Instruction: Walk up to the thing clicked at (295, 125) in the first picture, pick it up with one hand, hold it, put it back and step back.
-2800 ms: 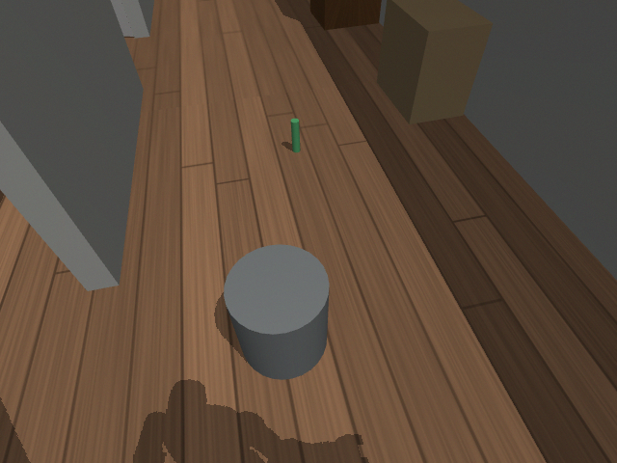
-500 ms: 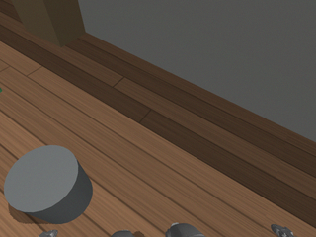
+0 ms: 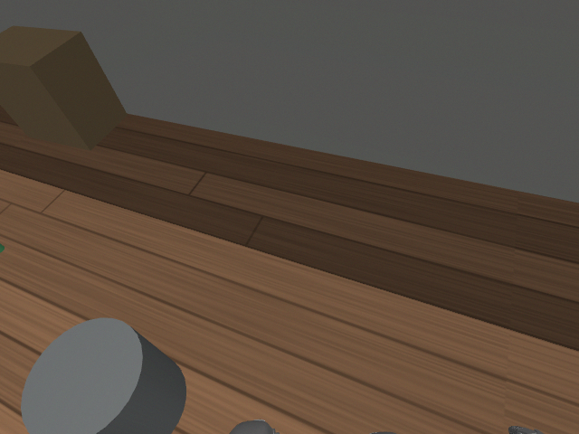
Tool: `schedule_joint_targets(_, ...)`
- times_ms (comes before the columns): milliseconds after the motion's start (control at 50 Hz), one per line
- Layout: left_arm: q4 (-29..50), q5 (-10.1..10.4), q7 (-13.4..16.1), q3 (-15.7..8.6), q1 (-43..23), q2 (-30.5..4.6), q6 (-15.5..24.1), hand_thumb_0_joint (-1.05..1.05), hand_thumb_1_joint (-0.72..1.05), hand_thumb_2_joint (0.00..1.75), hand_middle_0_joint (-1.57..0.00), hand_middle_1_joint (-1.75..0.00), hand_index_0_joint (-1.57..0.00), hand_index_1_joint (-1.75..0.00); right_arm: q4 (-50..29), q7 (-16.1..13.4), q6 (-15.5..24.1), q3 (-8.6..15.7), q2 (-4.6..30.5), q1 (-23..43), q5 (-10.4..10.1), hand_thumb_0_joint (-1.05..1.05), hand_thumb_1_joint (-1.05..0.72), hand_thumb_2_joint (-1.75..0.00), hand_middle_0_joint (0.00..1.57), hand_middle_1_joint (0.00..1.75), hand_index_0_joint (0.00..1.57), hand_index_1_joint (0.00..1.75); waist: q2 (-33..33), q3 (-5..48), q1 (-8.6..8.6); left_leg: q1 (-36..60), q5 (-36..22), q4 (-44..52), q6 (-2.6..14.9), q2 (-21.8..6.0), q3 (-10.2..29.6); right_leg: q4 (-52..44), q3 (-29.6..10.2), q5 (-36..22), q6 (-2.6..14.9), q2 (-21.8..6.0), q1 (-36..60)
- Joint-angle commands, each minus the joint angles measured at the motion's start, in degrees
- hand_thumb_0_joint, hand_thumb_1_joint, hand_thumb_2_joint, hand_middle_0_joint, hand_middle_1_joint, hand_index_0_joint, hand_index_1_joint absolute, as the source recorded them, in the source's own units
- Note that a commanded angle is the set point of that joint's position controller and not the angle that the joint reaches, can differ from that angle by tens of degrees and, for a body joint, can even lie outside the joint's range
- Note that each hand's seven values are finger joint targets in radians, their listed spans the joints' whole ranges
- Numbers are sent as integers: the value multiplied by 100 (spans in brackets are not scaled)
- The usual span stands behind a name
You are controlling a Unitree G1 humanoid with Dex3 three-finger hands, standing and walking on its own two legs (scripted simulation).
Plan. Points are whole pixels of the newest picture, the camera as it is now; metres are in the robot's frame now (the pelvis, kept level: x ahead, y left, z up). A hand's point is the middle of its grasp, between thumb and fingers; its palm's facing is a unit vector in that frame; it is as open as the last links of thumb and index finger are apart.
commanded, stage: walk up
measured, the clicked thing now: out of the picture +0.98 +1.47 -0.66
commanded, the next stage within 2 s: stand in 0.72 s
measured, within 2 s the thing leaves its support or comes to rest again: neither
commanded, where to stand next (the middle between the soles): +0.05 +0.03 m, yaw -2 degrees
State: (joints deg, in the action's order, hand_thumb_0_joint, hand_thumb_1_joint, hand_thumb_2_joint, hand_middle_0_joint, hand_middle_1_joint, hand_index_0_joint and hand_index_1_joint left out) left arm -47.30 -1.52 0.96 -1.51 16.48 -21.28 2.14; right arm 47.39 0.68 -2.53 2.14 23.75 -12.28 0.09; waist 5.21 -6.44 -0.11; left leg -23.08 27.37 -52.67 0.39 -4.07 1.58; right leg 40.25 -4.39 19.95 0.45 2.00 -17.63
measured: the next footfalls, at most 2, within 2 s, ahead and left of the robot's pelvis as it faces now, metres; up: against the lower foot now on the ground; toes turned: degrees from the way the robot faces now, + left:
left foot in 0.10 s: +0.05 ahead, +0.16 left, +0.00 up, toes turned +0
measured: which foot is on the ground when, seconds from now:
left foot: up 0.00-0.08, down 0.10-1.00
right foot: down 0.00-1.00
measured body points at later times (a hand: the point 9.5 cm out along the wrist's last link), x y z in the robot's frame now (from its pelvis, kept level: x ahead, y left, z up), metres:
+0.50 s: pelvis -0.01 +0.02 +0.01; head +0.00 +0.02 +0.46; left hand +0.09 +0.32 -0.11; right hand +0.05 -0.29 -0.11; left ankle +0.01 +0.16 -0.72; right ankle +0.02 -0.12 -0.72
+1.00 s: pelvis +0.00 +0.03 +0.03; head +0.00 +0.03 +0.48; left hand +0.12 +0.32 -0.10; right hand +0.05 -0.28 -0.10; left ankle +0.01 +0.16 -0.72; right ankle +0.02 -0.12 -0.72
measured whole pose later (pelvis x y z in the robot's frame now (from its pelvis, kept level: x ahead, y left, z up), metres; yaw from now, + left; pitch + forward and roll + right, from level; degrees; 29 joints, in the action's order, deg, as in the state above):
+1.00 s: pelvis +0.00 +0.03 +0.03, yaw -3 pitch -3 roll +1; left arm -63.6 -0.3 -0.3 0.7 4.3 -20.1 0.7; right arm 64.7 0.8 0.5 0.8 20.2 -5.5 0.3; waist -0.7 -3.4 -1.4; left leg -7.1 11.3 -21.5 -1.3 -2.0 -3.2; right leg 23.0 -7.0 10.4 -2.3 -0.4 -9.6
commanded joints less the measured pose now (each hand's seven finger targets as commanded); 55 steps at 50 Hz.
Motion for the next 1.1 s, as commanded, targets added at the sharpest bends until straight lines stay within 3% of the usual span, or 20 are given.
schedule_joint_targets(0, 391, 10, 110, -465, -179, -1538, 143, 0, 90, 90, -20, -30, -20, -30, -255, -56, 218, 310, 921, 28, 44, 0, -90, -90, 20, 30, 20, 30, -1823, 692, 75, 167, -60, 782, 2, 91, -159, -1133, -1320, -1988, 1000, -1075, 346)
schedule_joint_targets(60, 409, 94, 79, -414, -510, -1439, 48, 0, 90, 90, -20, -30, -20, -30, 44, -79, 335, 312, 812, -261, 65, 0, -90, -90, 20, 30, 20, 30, -1541, 874, -158, 1180, -909, 2288, 18, 316, -423, -559, -996, -2068, 819, -905, -20)
schedule_joint_targets(80, 427, 132, 74, -351, -548, -1244, 34, 0, 90, 90, -20, -30, -20, -30, 134, -104, 388, 346, 921, -423, 121, 0, -90, -90, 20, 30, 20, 30, -1233, 1016, -218, 1538, -1433, 2558, 143, 101, -54, -228, -939, -2104, 582, -835, -203)
schedule_joint_targets(100, 436, 197, 78, -277, -465, -1003, 35, 0, 90, 90, -20, -30, -20, -30, 130, -129, 443, 383, 1183, -385, 181, 0, -90, -90, 20, 30, 20, 30, -419, 1177, -147, 1795, -1906, 2862, 429, -674, 987, 286, -707, -1653, 289, -469, -538)
schedule_joint_targets(120, 258, 234, 108, -249, -452, -1019, 9, 0, 90, 90, -20, -30, -20, -30, 68, -97, 444, 370, 1435, 126, 127, 0, -90, -90, 20, 30, 20, 30, 190, 924, 15, 1011, -1451, 3079, 972, -1327, 1758, 397, -97, -242, 102, 47, -357)
schedule_joint_targets(140, -15, 171, 134, -326, -292, -1247, 1, 0, 90, 90, -20, -30, -20, -30, 12, -54, 434, 361, 1423, 597, 79, 0, -90, -90, 20, 30, 20, 30, 371, 719, 181, 392, -1154, 3022, 1234, -1559, 1807, 532, 67, 687, 94, -96, 229)
schedule_joint_targets(160, -139, 144, 111, -306, -163, -1271, 34, 0, 90, 90, -20, -30, -20, -30, 12, -33, 417, 304, 1270, 823, 100, 0, -90, -90, 20, 30, 20, 30, 292, 643, 316, 234, -1214, 2776, 1087, -1282, 1276, -8, -17, 576, 140, -182, 520)
schedule_joint_targets(180, -198, 129, 74, -300, -183, -1216, 70, 0, 90, 90, -20, -30, -20, -30, 52, -18, 389, 249, 1134, 771, 118, 0, -90, -90, 20, 30, 20, 30, 252, 610, 305, 290, -1195, 2591, 755, -832, 699, -661, -251, 82, 216, -177, 582)
schedule_joint_targets(220, -237, 111, 43, -337, -494, -1373, 131, 0, 90, 90, -20, -30, -20, -30, 127, -19, 368, 172, 939, 607, 68, 0, -90, -90, 20, 30, 20, 30, 54, 428, 118, 91, -1216, 2219, 262, -218, 197, -912, -833, -1275, 409, -496, 639)
schedule_joint_targets(240, -273, 114, 36, -336, -666, -1447, 136, 0, 90, 90, -20, -30, -20, -30, 243, -18, 354, 175, 927, 479, 48, 0, -90, -90, 20, 30, 20, 30, -31, 415, 18, 269, -1050, 2138, 177, -134, 156, -1000, -1118, -1146, 514, -671, 410)
schedule_joint_targets(260, -280, 127, 28, -312, -842, -1496, 120, 0, 90, 90, -20, -30, -20, -30, 365, -25, 343, 176, 942, 348, 49, 0, -90, -90, 20, 30, 20, 30, -50, 362, -83, 590, -606, 2380, 209, -174, 184, -1070, -1125, -765, 516, -736, -72)
schedule_joint_targets(300, -416, 140, 9, -233, -867, -1326, 69, 0, 90, 90, -20, -30, -20, -30, 429, -3, 340, 201, 1035, 561, 62, 0, -90, -90, 20, 30, 20, 30, 126, 187, -6, 684, -19, 2885, 323, -380, 469, -1103, -739, -203, 351, -421, -258)
schedule_joint_targets(340, -594, 124, -5, -218, -802, -1244, 65, 0, 90, 90, -20, -30, -20, -30, 447, 15, 352, 192, 1061, 732, 53, 0, -90, -90, 20, 30, 20, 30, 9, 345, 94, 539, 122, 3009, 420, -548, 548, -1076, -501, -264, 289, -273, 142)
schedule_joint_targets(460, -795, 100, -18, -180, -1095, -1281, 111, 0, 90, 90, -20, -30, -20, -30, 684, 6, 343, 165, 961, 679, 27, 0, -90, -90, 20, 30, 20, 30, -559, 474, -76, 1060, -451, 2766, 274, -299, 156, -1587, -1019, -543, 332, -571, -77)
schedule_joint_targets(600, -1005, 118, 10, -130, -1172, -1222, 125, 0, 90, 90, -20, -30, -20, -30, 901, 2, 336, 173, 982, 799, -11, 0, -90, -90, 20, 30, 20, 30, -771, 908, -93, 1623, -1385, 2747, 254, -323, -56, -1577, -893, -1743, 246, -641, 188)
schedule_joint_targets(680, -1054, 132, 19, -118, -1292, -1190, 86, 0, 90, 90, -20, -30, -20, -30, 1016, 0, 315, 191, 974, 841, 3, 0, -90, -90, 20, 30, 20, 30, -823, 826, -113, 1671, -1365, 2938, 246, -372, -67, -1615, -865, -1644, 216, -622, 149)
schedule_joint_targets(740, -1202, 129, -41, -56, -1300, -1112, 6, 0, 90, 90, -20, -30, -20, -30, 1136, -23, 381, 139, 949, 933, 40, 0, -90, -90, 20, 30, 20, 30, -663, 838, -54, 1582, -1486, 3433, 148, -412, 173, -1826, -683, -1512, 59, -649, 493)
schedule_joint_targets(820, -1307, 123, -37, -48, -1307, -1144, 6, 0, 90, 90, -20, -30, -20, -30, 1284, -53, 427, 131, 930, 944, 31, 0, -90, -90, 20, 30, 20, 30, -632, 1000, -55, 1858, -2247, 3383, 106, -417, 91, -1819, -554, -2211, 46, -707, 785)
schedule_joint_targets(1060, -1390, 91, -52, -39, -1381, -1140, -20, 0, 90, 90, -20, -30, -20, -30, 1434, -34, 407, 134, 850, 973, 57, 0, -90, -90, 20, 30, 20, 30, -423, 549, -57, 1569, -1201, 3788, 30, -347, 97, -2297, -550, -1192, 25, -713, 626)
schedule_joint_targets(1080, -1382, 85, -53, -36, -1366, -1141, -5, 0, 90, 90, -20, -30, -20, -30, 1419, -31, 412, 148, 886, 1013, 50, 0, -90, -90, 20, 30, 20, 30, -424, 670, -54, 1711, -1420, 3701, 46, -345, 74, -2284, -551, -1425, 26, -754, 689)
